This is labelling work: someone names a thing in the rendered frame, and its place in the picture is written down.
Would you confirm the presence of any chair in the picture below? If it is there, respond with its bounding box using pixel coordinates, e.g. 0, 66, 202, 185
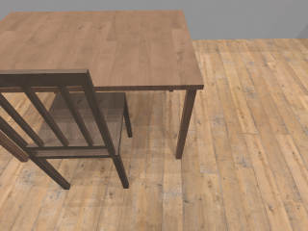
0, 68, 133, 190

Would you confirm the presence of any table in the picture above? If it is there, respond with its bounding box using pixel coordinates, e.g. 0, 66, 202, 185
0, 10, 204, 163

